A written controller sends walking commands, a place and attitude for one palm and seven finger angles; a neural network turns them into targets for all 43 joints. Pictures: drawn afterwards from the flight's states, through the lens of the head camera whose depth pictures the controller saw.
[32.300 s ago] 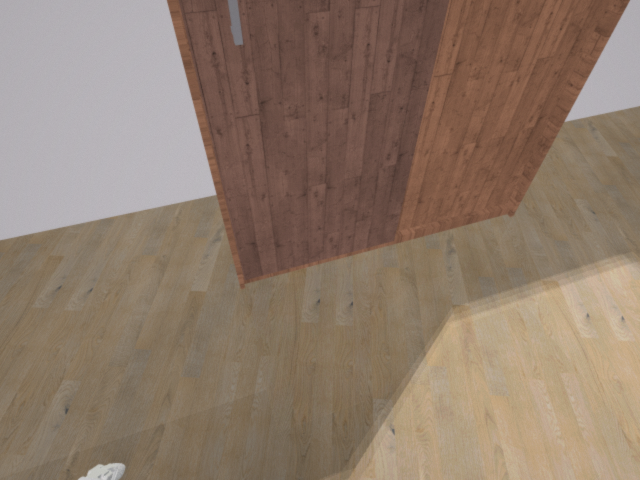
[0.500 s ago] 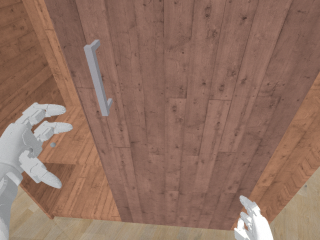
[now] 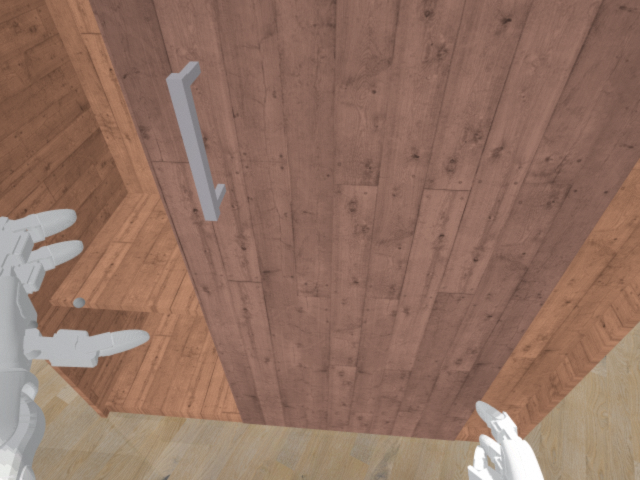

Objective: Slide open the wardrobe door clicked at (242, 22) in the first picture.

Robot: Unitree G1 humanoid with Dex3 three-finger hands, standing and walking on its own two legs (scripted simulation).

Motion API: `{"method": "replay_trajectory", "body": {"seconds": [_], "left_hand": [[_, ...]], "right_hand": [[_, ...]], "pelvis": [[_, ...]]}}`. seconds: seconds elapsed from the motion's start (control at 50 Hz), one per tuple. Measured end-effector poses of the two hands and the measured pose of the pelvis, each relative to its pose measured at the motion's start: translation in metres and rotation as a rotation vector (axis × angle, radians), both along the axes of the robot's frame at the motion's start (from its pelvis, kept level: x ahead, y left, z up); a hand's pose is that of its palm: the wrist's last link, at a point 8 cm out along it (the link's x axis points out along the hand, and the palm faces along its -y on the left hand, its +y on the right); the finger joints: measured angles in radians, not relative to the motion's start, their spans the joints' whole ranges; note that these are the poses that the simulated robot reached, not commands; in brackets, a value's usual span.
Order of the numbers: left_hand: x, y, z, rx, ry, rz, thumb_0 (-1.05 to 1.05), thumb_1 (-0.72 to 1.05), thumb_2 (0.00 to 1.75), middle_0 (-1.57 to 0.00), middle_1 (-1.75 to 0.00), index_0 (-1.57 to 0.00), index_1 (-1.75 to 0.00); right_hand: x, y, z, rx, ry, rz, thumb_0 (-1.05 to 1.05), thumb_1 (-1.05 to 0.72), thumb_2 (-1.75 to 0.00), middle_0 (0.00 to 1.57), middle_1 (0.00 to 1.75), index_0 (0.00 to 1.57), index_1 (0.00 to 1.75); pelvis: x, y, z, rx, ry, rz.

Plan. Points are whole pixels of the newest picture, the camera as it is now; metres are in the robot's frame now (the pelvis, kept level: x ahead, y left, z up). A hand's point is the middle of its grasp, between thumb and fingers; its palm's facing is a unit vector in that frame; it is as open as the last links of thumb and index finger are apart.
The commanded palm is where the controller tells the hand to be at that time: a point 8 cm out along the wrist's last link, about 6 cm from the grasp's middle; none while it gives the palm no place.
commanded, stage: draw the hand back to the body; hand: left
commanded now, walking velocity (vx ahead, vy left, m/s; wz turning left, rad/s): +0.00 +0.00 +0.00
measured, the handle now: (202, 147) +0.40 +0.21 +0.24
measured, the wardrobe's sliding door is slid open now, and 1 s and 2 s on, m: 0.44 0.44 0.44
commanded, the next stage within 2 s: step back with the hand held close in 0.84 s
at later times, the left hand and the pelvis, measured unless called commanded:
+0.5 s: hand (92, 304) +0.21 +0.27 +0.16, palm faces +0.45 -0.82 -0.36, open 8.5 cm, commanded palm +0.17 +0.30 +0.18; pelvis +0.03 +0.01 +0.01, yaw -1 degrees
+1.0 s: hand (89, 305) +0.21 +0.27 +0.17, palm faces +0.45 -0.81 -0.36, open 7.4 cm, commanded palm +0.17 +0.30 +0.18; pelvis +0.02 +0.01 +0.01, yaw -1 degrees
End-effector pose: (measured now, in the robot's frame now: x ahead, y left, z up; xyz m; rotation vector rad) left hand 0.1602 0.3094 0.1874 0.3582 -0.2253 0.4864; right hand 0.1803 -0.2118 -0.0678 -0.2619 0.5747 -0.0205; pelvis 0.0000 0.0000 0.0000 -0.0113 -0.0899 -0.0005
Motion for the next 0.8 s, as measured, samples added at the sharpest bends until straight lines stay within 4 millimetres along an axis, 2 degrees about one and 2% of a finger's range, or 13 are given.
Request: {"method": "replay_trajectory", "body": {"seconds": [0.1, 0.18, 0.54, 0.66, 0.8], "left_hand": [[0.005, -0.005, -0.004, 0.033, 0.014, -0.013, -0.01, -0.07, 0.44, -0.24, -0.86, -0.24, -0.86], [0.01, -0.005, -0.002, 0.062, 0.024, -0.027, -0.01, 0.07, 0.51, -0.24, -0.78, -0.23, -0.78], [0.009, -0.002, -0.009, 0.057, 0.071, -0.023, 0.01, 0.71, 0.82, -0.22, -0.41, -0.21, -0.4], [0.007, 0.0, -0.008, 0.049, 0.064, -0.011, 0.01, 0.83, 0.87, -0.22, -0.34, -0.21, -0.33], [0.007, 0.0, -0.009, 0.044, 0.066, -0.011, 0.01, 0.87, 0.9, -0.21, -0.31, -0.21, -0.31]], "right_hand": [[-0.011, -0.002, -0.011, -0.002, 0.072, -0.036, 0.02, -0.9, -0.9, 0.2, 0.3, 0.2, 0.3], [-0.011, -0.004, -0.012, 0.002, 0.086, -0.06, 0.02, -0.9, -0.9, 0.2, 0.3, 0.2, 0.3], [0.027, 0.001, 0.007, -0.003, 0.024, -0.049, 0.01, -0.9, -0.9, 0.2, 0.3, 0.2, 0.3], [0.03, 0.006, 0.007, 0.002, 0.028, -0.034, 0.01, -0.9, -0.9, 0.2, 0.3, 0.2, 0.3], [0.023, 0.008, 0.004, 0.009, 0.048, -0.033, 0.01, -0.9, -0.9, 0.2, 0.3, 0.2, 0.3]], "pelvis": [[0.007, 0.003, 0.002, 0.004, -0.003, -0.008], [0.013, 0.005, 0.004, 0.006, -0.006, -0.017], [0.026, 0.009, 0.005, 0.006, -0.003, -0.021], [0.025, 0.009, 0.005, 0.005, -0.007, -0.017], [0.023, 0.008, 0.006, 0.004, -0.01, -0.017]]}}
